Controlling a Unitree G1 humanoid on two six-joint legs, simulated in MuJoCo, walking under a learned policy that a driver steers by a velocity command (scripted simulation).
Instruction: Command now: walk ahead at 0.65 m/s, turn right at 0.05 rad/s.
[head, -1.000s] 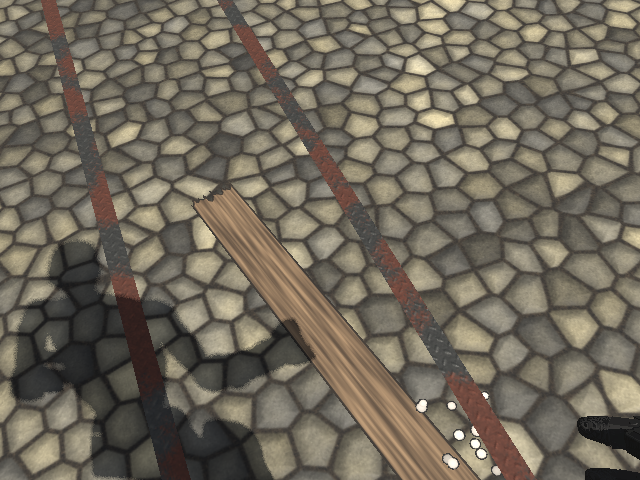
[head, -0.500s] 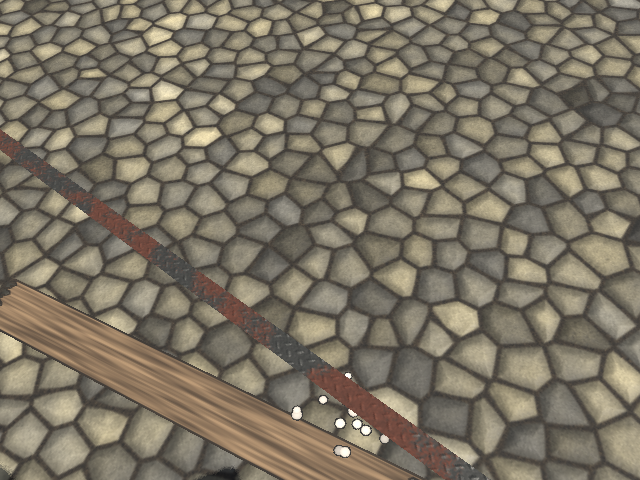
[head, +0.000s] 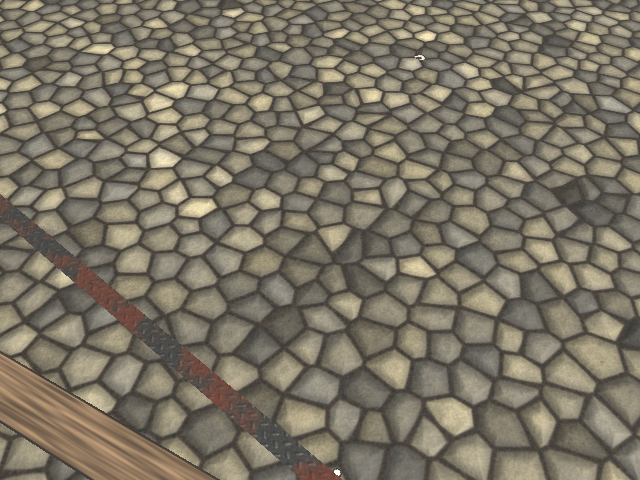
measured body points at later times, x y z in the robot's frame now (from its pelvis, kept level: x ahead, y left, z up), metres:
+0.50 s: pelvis +0.21 +0.01 -0.01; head +0.25 +0.00 +0.44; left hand +0.40 +0.25 -0.10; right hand +0.27 -0.26 -0.14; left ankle +0.05 +0.13 -0.67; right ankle +0.32 -0.07 -0.74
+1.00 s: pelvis +0.28 +0.04 +0.00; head +0.30 +0.05 +0.45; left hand +0.39 +0.30 -0.14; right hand +0.37 -0.21 -0.14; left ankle +0.25 +0.16 -0.74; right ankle +0.32 -0.08 -0.74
